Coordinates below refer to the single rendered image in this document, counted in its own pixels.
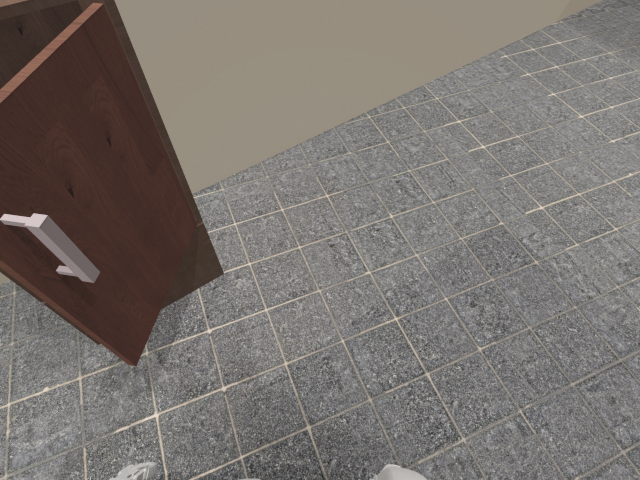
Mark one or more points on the cupboard door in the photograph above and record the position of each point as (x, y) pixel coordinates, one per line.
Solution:
(78, 143)

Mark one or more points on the robot right shin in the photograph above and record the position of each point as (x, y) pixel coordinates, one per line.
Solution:
(390, 465)

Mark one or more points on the handle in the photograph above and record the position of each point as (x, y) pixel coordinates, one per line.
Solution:
(46, 230)

